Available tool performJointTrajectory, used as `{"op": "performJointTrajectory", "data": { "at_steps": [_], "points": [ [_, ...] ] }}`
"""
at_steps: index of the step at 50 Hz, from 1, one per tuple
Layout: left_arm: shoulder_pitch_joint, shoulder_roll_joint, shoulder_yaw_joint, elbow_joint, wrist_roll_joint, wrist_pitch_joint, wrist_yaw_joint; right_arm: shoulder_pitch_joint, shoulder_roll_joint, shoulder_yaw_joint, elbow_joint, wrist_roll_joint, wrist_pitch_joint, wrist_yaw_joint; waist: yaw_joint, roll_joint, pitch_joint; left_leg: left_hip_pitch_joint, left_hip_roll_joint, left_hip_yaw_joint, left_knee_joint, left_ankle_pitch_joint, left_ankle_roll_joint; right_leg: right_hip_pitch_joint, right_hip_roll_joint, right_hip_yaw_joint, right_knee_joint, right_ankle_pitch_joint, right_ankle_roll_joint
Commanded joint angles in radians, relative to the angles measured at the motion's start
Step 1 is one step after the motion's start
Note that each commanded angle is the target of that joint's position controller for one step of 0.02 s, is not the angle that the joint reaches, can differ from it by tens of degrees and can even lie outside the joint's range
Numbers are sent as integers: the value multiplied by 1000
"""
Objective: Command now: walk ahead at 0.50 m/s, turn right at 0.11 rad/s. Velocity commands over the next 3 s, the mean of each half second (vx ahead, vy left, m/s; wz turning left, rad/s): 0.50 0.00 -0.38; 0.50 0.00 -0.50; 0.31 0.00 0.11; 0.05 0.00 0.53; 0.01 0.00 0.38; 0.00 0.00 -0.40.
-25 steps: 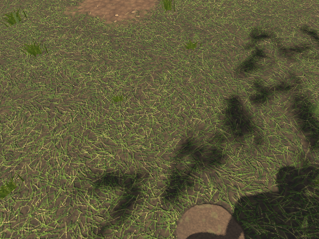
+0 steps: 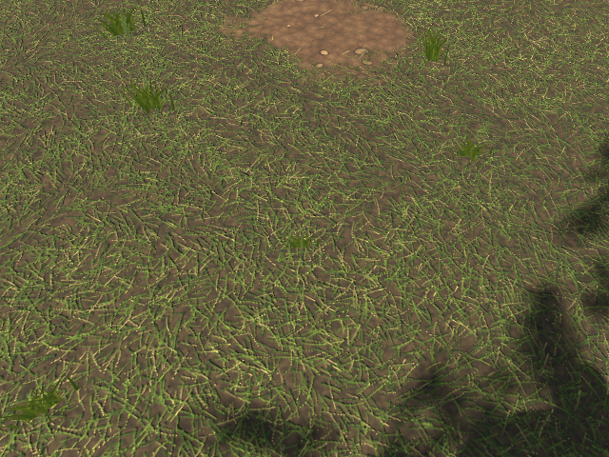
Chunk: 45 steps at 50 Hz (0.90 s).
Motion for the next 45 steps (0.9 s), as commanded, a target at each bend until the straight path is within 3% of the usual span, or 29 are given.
{"op": "performJointTrajectory", "data": {
  "at_steps": [1, 4, 10, 13, 14, 15, 16, 17, 18, 19, 20, 21, 22, 24, 26, 31, 36, 38, 40, 41, 42, 43, 44, 45],
  "points": [
    [-1, 65, 18, -29, -8, 8, -7, 58, -118, -23, -22, 1, -26, -5, -13, 76, 18, 32, 279, -118, -159, 390, 14, -75, 14, 21, -54, 118, -8],
    [-69, 54, 15, -42, -11, 0, -10, 75, -106, -13, -4, -1, -33, -12, -27, 85, 39, 79, 278, -51, -166, 423, -13, -95, 59, 33, -178, 209, -19],
    [-213, 21, -10, -91, 0, -8, -24, 145, -95, 5, 57, -8, -33, -42, -60, 80, 74, 227, 315, 44, -126, 670, -33, -62, 105, -99, -414, 201, -59],
    [-134, 42, -2, -77, -1, -7, -16, 131, -142, 1, 73, -13, -25, -61, -8, 129, 4, 288, 335, 86, 65, 1113, -55, 90, 191, -171, -453, 55, -118],
    [-48, 61, 6, -54, 0, -8, -12, 115, -160, -4, 73, -16, -18, -66, 32, 143, -40, 282, 345, 94, 191, 1194, -57, 177, 218, -175, -464, 4, -144],
    [73, 93, 21, -18, 4, -14, -7, 98, -177, -9, 66, -19, -11, -66, 85, 146, -103, 235, 350, 98, 364, 1151, -56, 317, 234, -149, -504, -15, -175],
    [224, 136, 43, 23, 17, -20, 1, 50, -189, -10, 44, -11, -11, -61, 175, 109, -172, 74, 326, 118, 618, 924, -59, 544, 190, -57, -590, 3, -228],
    [283, 244, 76, 26, 19, -13, 17, 62, -113, 7, -7, -3, -23, -46, 156, -77, -261, -242, 196, 141, 990, 215, -81, 804, -78, 314, -598, 1, -335],
    [229, 268, 84, 17, -9, -6, 13, 58, -110, 2, -50, -1, -32, -31, 99, -153, -313, -557, 29, -39, 1225, -348, -99, 944, -222, 772, -724, 89, -473],
    [178, 231, 80, 21, -33, -3, 13, -20, -127, 5, -65, -15, -43, -23, 93, -8, -183, -643, 126, -144, 1174, -232, -84, 844, -186, 621, -765, 42, -428],
    [126, 178, 68, 12, -30, -1, 15, -47, -132, 6, -80, -3, -54, -17, 63, 38, -83, -621, 160, -125, 1095, -155, -89, 697, -160, 519, -805, 68, -386],
    [81, 133, 56, 8, -24, -2, 16, -44, -127, 5, -74, -6, -51, -17, 15, 97, -14, -571, 191, -116, 1004, -132, -99, 577, -109, 435, -832, 144, -335],
    [60, 114, 48, 6, -27, -8, 21, -35, -119, 7, -76, -24, -32, -16, -15, 96, 6, -519, 208, -113, 945, -129, -119, 497, -61, 370, -845, 216, -309],
    [64, 126, 46, 6, -30, -28, 20, -14, -94, 13, -79, -41, 7, -9, -37, 54, -14, -456, 216, -89, 868, -117, -151, 428, -6, 292, -857, 318, -293],
    [89, 160, 55, 12, -30, -37, 19, -61, -87, 16, -106, -39, 22, -5, -33, 30, -12, -465, 217, -64, 777, -59, -175, 398, 29, 255, -869, 362, -282],
    [190, 169, 60, 23, -32, -30, 21, -271, -89, 23, -183, -29, 24, 1, 53, -24, -4, -538, 198, -51, 513, 139, -194, 487, 65, 265, -843, 377, -215],
    [245, 186, 65, 19, -14, -23, 33, -398, -104, 31, -237, -17, 8, 6, 100, -37, -9, -535, 151, -65, 346, 148, -171, 618, 28, 339, -764, 455, -206],
    [203, 205, 69, 0, -10, -25, 42, -352, -131, 25, -234, -14, -1, 4, 60, -48, -15, -424, 137, -87, 268, 105, -147, 610, 9, 373, -723, 474, -179],
    [136, 225, 73, -21, -10, -33, 36, -160, -176, 5, -177, -12, -14, -11, -32, -35, -87, -144, 92, -72, 201, 41, -111, 543, 45, 364, -563, 599, -137],
    [126, 205, 67, -26, -20, -41, 25, -20, -214, -9, -147, -22, -28, -24, -103, 28, -174, 71, 159, -126, 156, 34, -77, 460, 113, 310, -358, 528, -112],
    [166, 113, 41, -58, -42, -50, 21, 123, -294, -29, -148, -48, -30, -42, -133, 167, -337, 316, 422, -414, 117, -194, -16, 296, 191, 201, -62, 189, -83],
    [277, 90, 34, -74, -42, -46, 19, 75, -343, -44, -144, -48, -13, -37, -43, 370, -371, 390, 572, -838, -9, -211, 87, 58, 292, 121, 111, -372, -68],
    [253, 150, 39, -31, -8, -30, 28, 12, -238, -30, -151, -30, -5, -30, -25, 190, -233, 265, 534, -794, -11, -338, 89, -5, 197, 138, 186, -286, -78],
    [184, 146, 38, -30, 0, -27, 18, -42, -158, -12, -156, -20, -5, -23, -25, 85, -117, 129, 479, -630, -32, -300, 72, 11, 169, 127, 159, -192, -73]
  ]
}}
